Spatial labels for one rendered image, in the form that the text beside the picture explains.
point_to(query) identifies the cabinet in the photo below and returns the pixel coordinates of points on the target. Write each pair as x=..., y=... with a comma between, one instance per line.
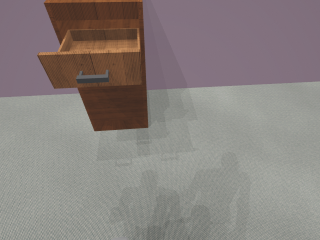
x=109, y=108

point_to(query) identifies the drawer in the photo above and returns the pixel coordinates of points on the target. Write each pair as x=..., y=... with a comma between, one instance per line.
x=94, y=51

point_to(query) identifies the handle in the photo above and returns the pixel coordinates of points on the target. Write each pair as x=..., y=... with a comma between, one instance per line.
x=98, y=78

